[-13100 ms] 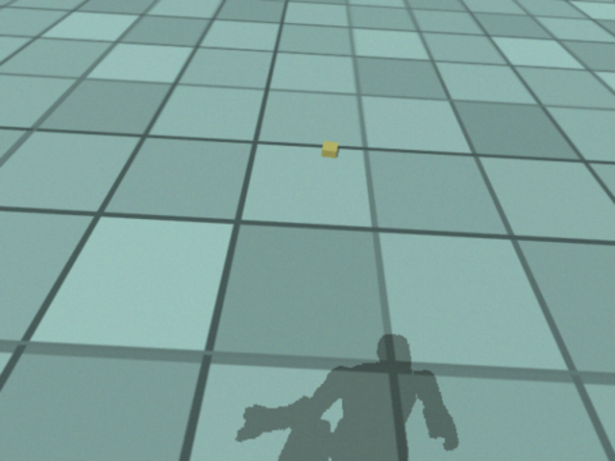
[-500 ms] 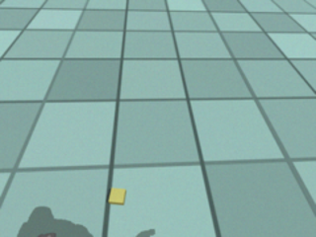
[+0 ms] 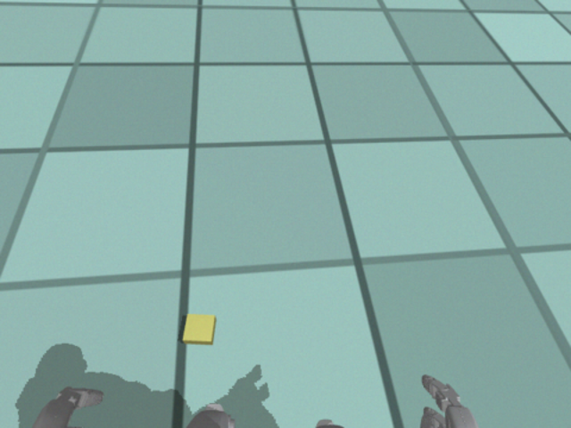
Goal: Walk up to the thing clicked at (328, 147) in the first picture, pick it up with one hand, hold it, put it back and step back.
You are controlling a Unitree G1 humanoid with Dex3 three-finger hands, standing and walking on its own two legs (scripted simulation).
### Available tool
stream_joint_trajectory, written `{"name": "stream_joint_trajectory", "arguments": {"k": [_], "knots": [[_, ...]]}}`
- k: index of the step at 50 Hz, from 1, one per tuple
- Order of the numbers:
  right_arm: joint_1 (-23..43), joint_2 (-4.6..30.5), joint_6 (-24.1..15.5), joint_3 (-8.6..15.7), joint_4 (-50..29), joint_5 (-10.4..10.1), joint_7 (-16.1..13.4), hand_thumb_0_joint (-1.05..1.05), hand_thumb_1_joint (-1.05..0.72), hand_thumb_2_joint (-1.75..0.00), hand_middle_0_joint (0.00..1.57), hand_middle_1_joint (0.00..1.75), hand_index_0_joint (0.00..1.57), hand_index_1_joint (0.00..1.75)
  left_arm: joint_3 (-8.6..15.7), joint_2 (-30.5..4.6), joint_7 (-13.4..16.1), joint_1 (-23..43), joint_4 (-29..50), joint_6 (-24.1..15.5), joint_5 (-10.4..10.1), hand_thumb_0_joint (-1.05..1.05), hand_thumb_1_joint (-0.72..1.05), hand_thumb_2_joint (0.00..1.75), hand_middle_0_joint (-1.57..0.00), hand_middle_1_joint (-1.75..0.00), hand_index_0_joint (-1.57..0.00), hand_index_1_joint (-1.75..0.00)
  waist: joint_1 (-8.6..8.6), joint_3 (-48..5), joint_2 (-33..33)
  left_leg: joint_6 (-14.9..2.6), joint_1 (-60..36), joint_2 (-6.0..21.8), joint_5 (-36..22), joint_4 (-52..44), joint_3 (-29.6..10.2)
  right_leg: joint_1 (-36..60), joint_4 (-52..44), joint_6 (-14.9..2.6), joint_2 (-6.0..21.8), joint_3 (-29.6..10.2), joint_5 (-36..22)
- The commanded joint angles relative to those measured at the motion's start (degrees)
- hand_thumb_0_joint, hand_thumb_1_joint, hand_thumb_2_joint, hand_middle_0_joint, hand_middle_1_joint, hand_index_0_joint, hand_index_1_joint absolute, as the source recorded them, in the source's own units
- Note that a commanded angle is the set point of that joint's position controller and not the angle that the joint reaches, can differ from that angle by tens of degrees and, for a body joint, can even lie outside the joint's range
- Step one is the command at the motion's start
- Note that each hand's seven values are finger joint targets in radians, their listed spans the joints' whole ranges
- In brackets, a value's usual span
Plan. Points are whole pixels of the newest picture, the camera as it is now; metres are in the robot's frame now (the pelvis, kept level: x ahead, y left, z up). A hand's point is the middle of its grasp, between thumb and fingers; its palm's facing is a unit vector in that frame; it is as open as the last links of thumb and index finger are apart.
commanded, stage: rise first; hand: left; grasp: from above
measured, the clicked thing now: (200, 329) +0.45 +0.22 -0.69
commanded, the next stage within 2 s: none
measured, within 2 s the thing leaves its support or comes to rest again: neither
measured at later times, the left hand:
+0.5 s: hand out of the picture +0.13 +0.26 -0.18, palm faces -0.18 -0.86 -0.48, open 14.0 cm
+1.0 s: hand (130, 391) +0.23 +0.29 -0.36, palm faces -0.46 -0.48 -0.75, open 13.9 cm
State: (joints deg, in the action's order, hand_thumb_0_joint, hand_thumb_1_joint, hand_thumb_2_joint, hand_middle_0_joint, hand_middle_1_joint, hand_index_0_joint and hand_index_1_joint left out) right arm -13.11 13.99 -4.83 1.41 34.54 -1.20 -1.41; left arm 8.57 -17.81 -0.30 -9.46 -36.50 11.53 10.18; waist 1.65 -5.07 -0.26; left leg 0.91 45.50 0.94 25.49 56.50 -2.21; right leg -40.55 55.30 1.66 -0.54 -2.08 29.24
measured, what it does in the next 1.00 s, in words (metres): lowers itself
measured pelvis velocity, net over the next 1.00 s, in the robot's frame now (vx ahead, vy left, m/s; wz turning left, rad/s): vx -0.07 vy -0.01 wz -0.06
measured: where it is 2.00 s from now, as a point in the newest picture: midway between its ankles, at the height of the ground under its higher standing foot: outside the picture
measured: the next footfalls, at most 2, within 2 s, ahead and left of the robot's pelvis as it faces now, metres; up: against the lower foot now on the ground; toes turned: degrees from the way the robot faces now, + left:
none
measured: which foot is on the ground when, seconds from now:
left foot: down 0.00-1.00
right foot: down 0.00-1.00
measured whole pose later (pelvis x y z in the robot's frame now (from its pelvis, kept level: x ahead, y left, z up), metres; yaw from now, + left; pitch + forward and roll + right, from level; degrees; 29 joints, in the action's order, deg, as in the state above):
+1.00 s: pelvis -0.07 -0.01 -0.22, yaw -3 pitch +33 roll -4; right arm -2.4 16.7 -9.4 2.9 37.1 0.9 3.2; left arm 9.2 -29.5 3.4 14.3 -43.5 -7.8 39.9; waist 0.5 -9.3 -0.4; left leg 2.4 103.8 1.5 36.6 106.9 -5.6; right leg -98.1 107.0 1.8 -3.6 -0.2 42.3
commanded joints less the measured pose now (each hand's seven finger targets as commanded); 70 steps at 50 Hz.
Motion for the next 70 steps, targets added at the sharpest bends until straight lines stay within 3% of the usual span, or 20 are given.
{"name": "stream_joint_trajectory", "arguments": {"k": [1, 3, 5, 8, 16, 23, 25, 28, 31, 36, 38, 40, 42, 44, 49, 54, 58, 61, 69, 70], "knots": [[-1.01, 8.56, -3.33, 3.89, -8.00, 0.45, -1.00, 0.00, -0.86, -0.89, 0.20, 0.30, 0.20, 0.30, 2.97, -10.80, 1.20, -2.69, 13.12, 0.55, 0.69, 0.00, -0.51, 0.97, -0.14, -0.95, -0.12, -0.98, 0.04, -15.66, -3.56, -1.25, -11.71, 0.34, -18.23, -3.94, 0.81, 0.61, -3.75, -2.25, -0.98, 3.64, -17.24], [-0.17, 8.27, -3.66, 3.54, -8.49, 0.56, -1.04, 0.00, -0.86, -0.89, 0.20, 0.30, 0.20, 0.30, 3.65, -11.07, 1.40, -3.84, 13.70, 1.32, 1.07, 0.00, -0.50, 0.95, -0.14, -0.95, -0.12, -0.98, -0.02, -13.91, -3.84, -1.06, -9.41, 0.39, -15.58, -3.47, 0.64, -1.05, -2.71, -2.43, -1.15, 3.82, -14.70], [-0.63, 8.44, -3.91, 3.93, -8.82, 0.80, -1.27, 0.00, -0.86, -0.89, 0.20, 0.30, 0.20, 0.30, 2.38, -10.28, 1.26, -4.79, 17.36, 1.81, 1.18, 0.00, -0.48, 0.94, -0.14, -0.96, -0.12, -0.97, 0.83, -15.59, -4.69, -1.13, -9.85, 0.63, -18.07, -1.90, 0.56, -2.17, -1.37, -2.35, -1.26, 4.02, -16.26], [-0.42, 7.82, -4.22, 3.35, -9.53, 0.85, -1.27, 0.00, -0.87, -0.89, 0.20, 0.30, 0.20, 0.30, 3.62, -11.17, 1.66, -7.51, 18.07, 3.02, 1.90, 0.00, -0.49, 0.94, -0.14, -0.97, -0.13, -0.98, -0.18, -15.42, -4.26, -1.30, -7.15, 0.43, -17.86, 0.01, 0.65, -3.35, 0.06, -2.34, -1.08, 3.96, -16.34], [-0.67, 7.55, -5.17, 3.49, -10.62, 1.00, -1.04, 0.00, -0.90, -0.90, 0.20, 0.30, 0.20, 0.30, 3.46, -11.05, 2.02, -10.40, 21.24, 3.15, 3.12, 0.00, -0.54, 0.95, -0.15, -0.96, -0.13, -0.98, 0.29, -18.26, -3.76, -1.74, -3.22, 0.15, -18.86, 5.38, 0.74, -6.46, 4.01, -2.13, -1.19, 3.89, -18.12], [0.80, 7.87, -5.75, 3.74, -11.32, 0.90, -0.35, 0.00, -0.91, -0.90, 0.20, 0.30, 0.20, 0.30, 3.94, -11.24, 2.03, -13.26, 23.76, 2.36, 4.26, 0.00, -0.54, 0.94, -0.18, -0.92, -0.15, -0.95, -0.96, -18.50, -5.23, -1.30, 1.09, 0.08, -11.94, 6.91, -0.18, -11.64, 7.75, -2.77, -1.46, 4.40, -11.47], [1.29, 7.92, -5.88, 3.83, -11.65, 0.69, -0.18, 0.00, -0.92, -0.90, 0.20, 0.30, 0.20, 0.30, 3.88, -11.47, 2.04, -13.64, 23.54, 2.09, 4.74, 0.00, -0.56, 0.95, -0.18, -0.92, -0.15, -0.95, -0.48, -18.80, -4.03, -1.56, 2.53, -0.01, -10.60, 8.14, -0.12, -12.70, 8.38, -2.66, -1.65, 4.38, -10.89], [1.77, 8.35, -6.43, 3.66, -10.56, 0.70, 0.03, 0.00, -0.93, -0.91, 0.20, 0.30, 0.20, 0.30, 2.88, -12.30, 2.10, -7.23, 23.75, 0.36, 6.02, 0.00, -0.58, 0.96, -0.17, -0.93, -0.15, -0.96, 1.05, -18.21, -4.56, -1.67, 5.63, 0.05, -9.97, 11.25, -0.21, -17.14, 11.21, -2.71, -1.68, 4.13, -10.41], [2.77, 8.40, -7.34, 3.79, -9.38, 0.88, 0.41, 0.00, -0.93, -0.91, 0.20, 0.30, 0.20, 0.30, 3.72, -14.24, 2.38, -1.06, 18.16, -3.48, 9.12, 0.00, -0.59, 0.98, -0.17, -0.92, -0.13, -0.95, 1.35, -17.24, -3.35, -2.02, 11.69, -0.18, -5.80, 15.89, 0.00, -22.96, 15.29, -2.75, -1.68, 3.76, -7.10], [3.93, 9.70, -8.70, 4.64, -6.29, 1.17, 1.85, 0.00, -0.93, -0.91, 0.20, 0.30, 0.20, 0.30, 3.35, -16.43, 2.52, 5.23, 11.64, -11.28, 15.04, 0.00, -0.56, 0.97, -0.17, -0.94, -0.14, -0.96, -0.40, -23.45, -5.32, -1.89, 16.92, -0.36, -6.39, 23.45, 0.06, -31.25, 24.16, -3.12, -1.80, 3.24, -6.68], [5.07, 10.38, -8.91, 4.98, -6.36, 1.22, 2.29, 0.00, -0.94, -0.91, 0.20, 0.30, 0.20, 0.30, 2.68, -18.19, 2.62, 11.94, 12.29, -14.10, 18.01, 0.00, -0.57, 0.99, -0.18, -0.92, -0.15, -0.96, 0.12, -26.71, -6.09, -1.83, 18.56, -0.11, -5.73, 26.55, -0.28, -35.18, 27.09, -3.13, -2.06, 3.28, -6.16], [5.24, 10.63, -8.66, 4.92, -5.09, 1.25, 2.61, 0.00, -0.93, -0.91, 0.20, 0.30, 0.20, 0.30, 4.02, -20.25, 3.63, 14.78, 6.69, -16.13, 21.21, 0.00, -0.56, 0.99, -0.18, -0.92, -0.15, -0.96, -0.29, -27.20, -4.63, -1.92, 23.85, -0.29, -3.22, 29.55, -0.07, -37.85, 29.38, -3.05, -2.49, 3.60, -4.48], [4.96, 11.31, -8.10, 5.12, -3.90, 1.33, 3.15, 0.00, -0.93, -0.91, 0.20, 0.30, 0.20, 0.30, 5.83, -22.84, 4.65, 16.45, 4.94, -17.77, 23.94, 0.00, -0.55, 0.98, -0.17, -0.95, -0.15, -0.98, -2.18, -31.49, -6.29, -1.73, 23.56, -0.12, -6.22, 32.25, -0.23, -40.64, 33.11, -3.31, -2.53, 3.98, -5.78], [4.94, 11.65, -7.39, 5.30, -3.49, 1.64, 3.45, 0.00, -0.91, -0.90, 0.20, 0.30, 0.20, 0.30, 5.66, -24.26, 5.23, 20.95, 2.35, -18.87, 26.42, 0.00, -0.52, 0.98, -0.16, -0.96, -0.14, -0.98, -1.49, -33.21, -5.38, -1.99, 26.99, -0.13, -5.24, 35.54, 0.00, -42.57, 35.01, -3.16, -2.82, 4.38, -5.16], [3.03, 12.19, -5.32, 5.64, -0.53, 2.36, 4.66, 0.00, -0.91, -0.91, 0.20, 0.30, 0.20, 0.30, 6.79, -30.20, 6.11, 33.06, -2.24, -21.80, 32.92, 0.00, -0.52, 0.98, -0.15, -0.99, -0.14, -1.00, -2.37, -38.46, -5.60, -2.30, 31.99, 0.23, -6.29, 43.36, 0.08, -47.47, 41.11, -3.09, -3.12, 5.12, -5.52], [1.24, 12.63, -3.40, 5.25, 1.80, 3.17, 5.20, 0.00, -0.93, -0.91, 0.20, 0.30, 0.20, 0.30, 6.60, -35.06, 6.90, 44.75, -9.34, -25.67, 39.11, 0.00, -0.54, 0.98, -0.15, -1.00, -0.14, -1.00, -1.16, -38.70, -4.91, -2.42, 39.58, 0.33, 0.26, 49.13, 0.32, -52.84, 45.27, -3.07, -3.62, 6.03, -0.59], [0.08, 12.97, -1.99, 4.78, 2.92, 3.82, 5.44, 0.00, -0.90, -0.90, 0.20, 0.30, 0.20, 0.30, 5.52, -37.10, 7.75, 50.93, -13.10, -28.20, 42.49, 0.00, -0.52, 0.99, -0.13, -0.98, -0.13, -0.99, 0.07, -38.23, -3.98, -2.41, 45.11, 0.10, 5.34, 52.20, 0.43, -55.34, 47.68, -3.01, -3.96, 6.81, 3.80], [-0.44, 13.52, -0.63, 4.35, 3.99, 4.31, 5.64, 0.00, -0.87, -0.89, 0.20, 0.30, 0.20, 0.30, 6.75, -40.86, 8.97, 54.21, -15.93, -29.94, 45.14, 0.00, -0.51, 1.01, -0.09, -0.98, -0.09, -0.99, 0.12, -37.08, -6.51, -2.23, 46.57, 0.16, 9.65, 53.42, -0.31, -60.39, 50.47, -3.39, -4.25, 7.96, 8.30], [-1.03, 14.07, 2.61, 2.85, 5.08, 6.27, 6.22, 0.00, -0.87, -0.89, 0.20, 0.30, 0.20, 0.30, 6.96, -45.38, 14.01, 63.65, -19.52, -33.12, 52.39, 0.00, -0.52, 1.03, -0.08, -0.94, -0.06, -0.95, 1.97, -36.83, -10.39, -2.14, 49.59, -0.28, 9.39, 58.51, -0.81, -66.60, 55.86, -3.84, -4.48, 9.70, 7.87], [-1.60, 14.04, 3.19, 2.42, 6.35, 6.56, 6.37, 0.00, -0.87, -0.89, 0.20, 0.30, 0.20, 0.30, 6.92, -45.76, 14.65, 60.80, -25.35, -32.79, 53.69, 0.00, -0.52, 1.03, -0.09, -0.92, -0.07, -0.94, 2.04, -34.71, -10.28, -2.22, 51.35, -0.41, 9.73, 59.22, -0.59, -67.13, 56.41, -3.81, -4.58, 9.85, 8.33]]}}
